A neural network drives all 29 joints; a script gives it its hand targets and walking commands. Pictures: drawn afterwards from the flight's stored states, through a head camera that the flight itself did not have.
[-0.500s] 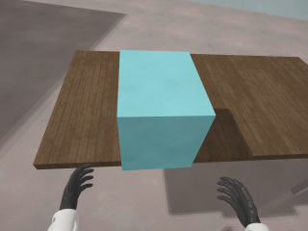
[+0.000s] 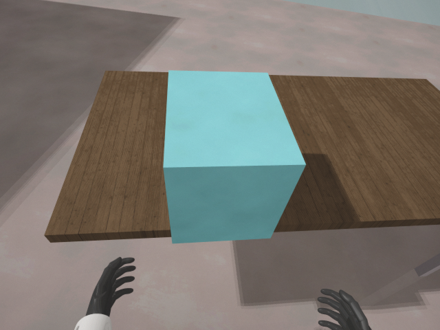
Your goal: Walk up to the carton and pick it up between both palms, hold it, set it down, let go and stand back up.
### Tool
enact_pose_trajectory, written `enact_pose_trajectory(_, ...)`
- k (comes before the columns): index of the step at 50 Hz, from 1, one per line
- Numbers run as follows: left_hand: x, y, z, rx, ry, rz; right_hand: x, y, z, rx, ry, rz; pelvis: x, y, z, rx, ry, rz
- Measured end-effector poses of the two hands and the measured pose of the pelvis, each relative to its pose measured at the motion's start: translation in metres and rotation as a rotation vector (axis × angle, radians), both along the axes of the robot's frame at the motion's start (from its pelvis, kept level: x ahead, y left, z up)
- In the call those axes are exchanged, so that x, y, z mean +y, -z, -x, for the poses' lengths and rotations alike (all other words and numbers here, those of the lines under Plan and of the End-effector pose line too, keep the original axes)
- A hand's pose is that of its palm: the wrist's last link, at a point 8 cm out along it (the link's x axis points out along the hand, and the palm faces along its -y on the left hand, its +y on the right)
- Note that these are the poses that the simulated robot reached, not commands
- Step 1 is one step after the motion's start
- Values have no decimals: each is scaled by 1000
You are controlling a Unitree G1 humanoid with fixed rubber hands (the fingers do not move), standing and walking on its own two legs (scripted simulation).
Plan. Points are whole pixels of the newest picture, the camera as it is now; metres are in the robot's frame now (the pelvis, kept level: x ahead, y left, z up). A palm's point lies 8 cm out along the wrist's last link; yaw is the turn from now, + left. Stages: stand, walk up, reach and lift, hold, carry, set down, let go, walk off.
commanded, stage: set down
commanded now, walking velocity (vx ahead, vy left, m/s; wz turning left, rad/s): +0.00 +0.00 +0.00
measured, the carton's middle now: (220, 156) +0.53 +0.03 -0.01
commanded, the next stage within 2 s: let go in 0.28 s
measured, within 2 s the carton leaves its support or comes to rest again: neither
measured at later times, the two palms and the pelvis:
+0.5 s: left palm (105, 309) +0.19 +0.22 -0.07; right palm out of the picture +0.18 -0.24 -0.06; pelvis +0.01 +0.00 +0.00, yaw +0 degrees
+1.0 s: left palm (73, 321) +0.17 +0.27 -0.08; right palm out of the picture +0.16 -0.25 -0.08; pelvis +0.02 -0.01 +0.00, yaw +0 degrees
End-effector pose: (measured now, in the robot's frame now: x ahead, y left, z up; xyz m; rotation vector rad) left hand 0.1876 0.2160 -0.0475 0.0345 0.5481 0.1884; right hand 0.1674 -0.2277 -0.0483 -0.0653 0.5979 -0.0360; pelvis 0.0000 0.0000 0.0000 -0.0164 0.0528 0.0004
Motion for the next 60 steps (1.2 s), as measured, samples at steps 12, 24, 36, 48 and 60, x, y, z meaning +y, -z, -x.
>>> enact_pose_trajectory(12,-4,5,-6,51,13,7,-6,8,-8,54,11,23,-3,0,-8,11,0,-4)
enact_pose_trajectory(24,-1,18,0,129,28,2,-9,14,-6,70,13,49,-4,0,-12,16,0,-5)
enact_pose_trajectory(36,2,33,14,219,45,16,-15,28,12,166,24,93,-3,0,-11,15,0,-5)
enact_pose_trajectory(48,42,33,21,243,52,-129,-24,33,6,258,-29,210,-7,1,-22,20,0,-9)
enact_pose_trajectory(60,64,44,45,324,38,-162,-34,41,23,336,-1,227,-6,1,-21,19,0,-9)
